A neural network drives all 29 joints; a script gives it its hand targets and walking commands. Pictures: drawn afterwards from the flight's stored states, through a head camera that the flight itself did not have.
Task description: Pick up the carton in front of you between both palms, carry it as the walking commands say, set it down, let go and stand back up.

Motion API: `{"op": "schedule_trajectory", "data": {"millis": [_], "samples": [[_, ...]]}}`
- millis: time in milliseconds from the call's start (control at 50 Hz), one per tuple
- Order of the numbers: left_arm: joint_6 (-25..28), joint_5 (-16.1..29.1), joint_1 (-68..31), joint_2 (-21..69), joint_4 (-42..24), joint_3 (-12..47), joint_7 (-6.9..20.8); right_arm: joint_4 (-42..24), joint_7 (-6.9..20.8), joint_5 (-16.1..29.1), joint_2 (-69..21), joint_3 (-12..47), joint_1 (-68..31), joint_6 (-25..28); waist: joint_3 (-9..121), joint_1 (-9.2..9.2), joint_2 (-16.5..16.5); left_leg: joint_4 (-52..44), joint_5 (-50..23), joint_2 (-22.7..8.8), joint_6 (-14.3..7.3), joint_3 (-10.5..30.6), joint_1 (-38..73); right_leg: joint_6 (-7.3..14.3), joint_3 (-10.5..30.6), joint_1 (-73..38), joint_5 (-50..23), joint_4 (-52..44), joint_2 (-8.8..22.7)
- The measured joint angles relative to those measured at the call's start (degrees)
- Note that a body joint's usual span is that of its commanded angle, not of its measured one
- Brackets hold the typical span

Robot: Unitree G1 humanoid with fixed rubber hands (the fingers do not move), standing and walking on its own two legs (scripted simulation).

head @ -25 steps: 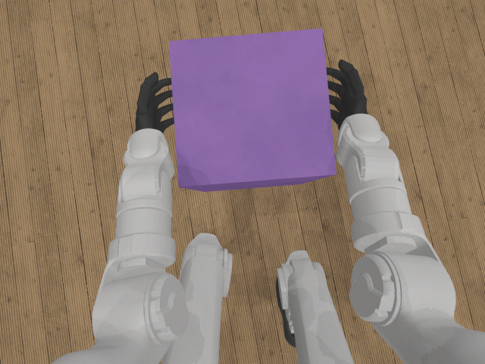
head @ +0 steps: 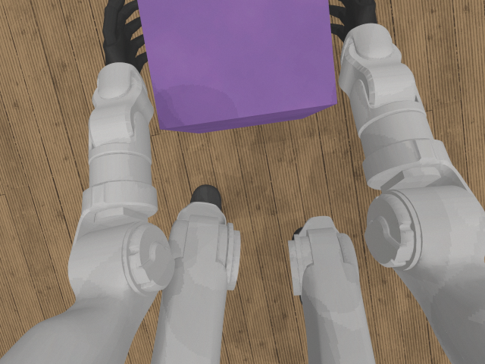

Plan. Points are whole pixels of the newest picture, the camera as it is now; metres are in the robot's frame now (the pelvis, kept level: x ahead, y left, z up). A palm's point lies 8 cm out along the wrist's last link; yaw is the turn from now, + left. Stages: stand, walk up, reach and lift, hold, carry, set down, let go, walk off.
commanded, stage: set down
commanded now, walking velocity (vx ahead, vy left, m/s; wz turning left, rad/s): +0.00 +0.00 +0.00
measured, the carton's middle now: (240, 57) +0.53 +0.10 -0.23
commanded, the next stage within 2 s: none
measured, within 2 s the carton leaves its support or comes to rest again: rests again in 1.20 s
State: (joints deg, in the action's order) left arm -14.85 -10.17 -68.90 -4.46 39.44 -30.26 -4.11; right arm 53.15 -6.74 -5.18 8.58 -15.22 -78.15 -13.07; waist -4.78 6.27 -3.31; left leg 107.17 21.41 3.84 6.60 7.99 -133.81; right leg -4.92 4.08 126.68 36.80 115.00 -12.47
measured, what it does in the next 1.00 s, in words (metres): stands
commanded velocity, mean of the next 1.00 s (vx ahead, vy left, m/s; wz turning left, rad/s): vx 0.00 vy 0.00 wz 0.00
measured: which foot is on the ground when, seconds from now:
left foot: down 0.00-1.00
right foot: down 0.00-1.00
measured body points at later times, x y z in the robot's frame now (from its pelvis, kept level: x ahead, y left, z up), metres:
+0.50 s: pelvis +0.01 +0.00 -0.02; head +0.37 +0.01 +0.24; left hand +0.49 +0.25 -0.20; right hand +0.57 -0.05 -0.21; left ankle +0.15 +0.15 -0.39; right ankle +0.08 -0.12 -0.39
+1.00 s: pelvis +0.00 +0.00 -0.04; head +0.37 +0.01 +0.22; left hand +0.50 +0.26 -0.22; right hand +0.56 -0.04 -0.23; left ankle +0.14 +0.15 -0.39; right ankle +0.08 -0.11 -0.39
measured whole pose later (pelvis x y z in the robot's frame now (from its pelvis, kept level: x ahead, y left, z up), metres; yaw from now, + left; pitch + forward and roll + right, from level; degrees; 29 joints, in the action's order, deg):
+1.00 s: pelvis +0.00 +0.00 -0.04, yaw +0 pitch +43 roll +2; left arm -8.8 -7.6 -75.7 -12.9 58.2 -31.7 0.3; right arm 63.3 -3.1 -8.0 10.7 -10.8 -84.0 -9.2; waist -13.6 8.1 -1.2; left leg 116.3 25.5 0.1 5.3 4.4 -133.8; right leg -2.8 3.4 128.6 38.5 124.3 -9.9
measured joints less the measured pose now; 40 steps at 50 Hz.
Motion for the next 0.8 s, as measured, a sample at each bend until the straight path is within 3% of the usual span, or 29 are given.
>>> {"op": "schedule_trajectory", "data": {"millis": [140,240,500,800], "samples": [[0.8,3.3,-1.6,-2.4,4.2,0.1,0.1,2.8,-2.0,1.2,1.1,4.6,-2.3,0.1,-3.2,1.90,1.7,4.0,2.1,-1.8,-0.4,-1.7,-0.5,-0.4,1.1,1.1,1.2,4.2,-1.1],[2.0,3.8,-2.3,-2.6,5.9,-1.5,0.9,3.7,-2.3,0.4,1.2,5.5,-2.9,0.7,-3.3,2.11,2.0,5.0,2.7,-2.0,-0.3,-2.4,-0.8,0.2,1.1,1.9,1.8,5.8,-0.4],[2.9,2.5,-3.2,-4.2,10.2,-0.9,3.3,7.7,-1.7,-0.7,1.8,5.0,-4.1,1.7,-4.7,2.47,0.9,6.0,3.2,-2.8,-0.1,-2.3,-0.4,1.4,0.0,2.2,1.3,6.5,0.2],[4.6,2.3,-6.2,-6.5,15.8,-0.5,4.0,9.7,1.2,-0.8,3.1,5.7,-4.9,3.1,-7.8,2.49,1.7,7.9,3.8,-3.4,-0.9,-3.1,0.1,1.8,-0.3,1.8,1.6,8.1,1.6]]}}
